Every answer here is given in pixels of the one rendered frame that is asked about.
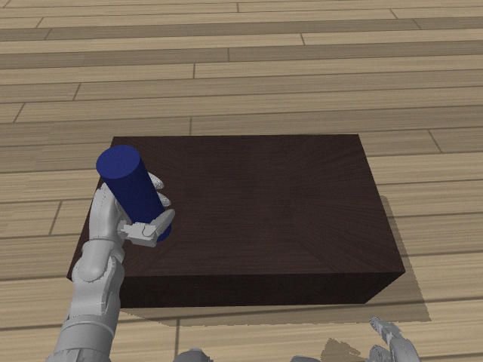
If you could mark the left robot arm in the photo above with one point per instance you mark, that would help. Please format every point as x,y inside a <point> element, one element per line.
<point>90,323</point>

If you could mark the left robot hand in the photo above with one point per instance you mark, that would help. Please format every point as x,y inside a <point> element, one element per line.
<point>108,220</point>

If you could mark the right robot hand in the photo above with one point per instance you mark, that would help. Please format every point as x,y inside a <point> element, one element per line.
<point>401,349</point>

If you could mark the can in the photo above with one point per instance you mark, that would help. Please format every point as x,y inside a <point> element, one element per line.
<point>124,172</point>

